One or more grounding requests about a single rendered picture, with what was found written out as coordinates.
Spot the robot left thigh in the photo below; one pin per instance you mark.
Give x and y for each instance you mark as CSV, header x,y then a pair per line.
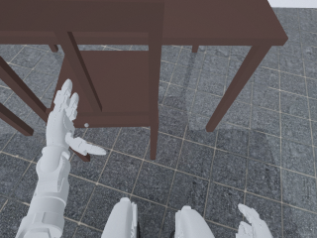
x,y
123,218

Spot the chair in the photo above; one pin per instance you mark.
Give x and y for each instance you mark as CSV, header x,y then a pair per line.
x,y
115,88

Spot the table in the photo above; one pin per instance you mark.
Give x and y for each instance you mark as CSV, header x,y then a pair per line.
x,y
185,23

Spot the robot right hand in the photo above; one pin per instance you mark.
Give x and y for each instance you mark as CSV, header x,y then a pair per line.
x,y
259,228

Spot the robot right thigh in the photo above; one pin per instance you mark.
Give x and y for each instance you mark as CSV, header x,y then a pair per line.
x,y
190,224

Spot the robot left hand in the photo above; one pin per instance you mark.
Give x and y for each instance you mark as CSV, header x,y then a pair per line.
x,y
60,122

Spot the robot thigh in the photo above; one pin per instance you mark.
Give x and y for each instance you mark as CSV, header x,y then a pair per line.
x,y
123,218
190,224

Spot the robot left forearm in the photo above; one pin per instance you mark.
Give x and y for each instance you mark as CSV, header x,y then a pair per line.
x,y
45,215

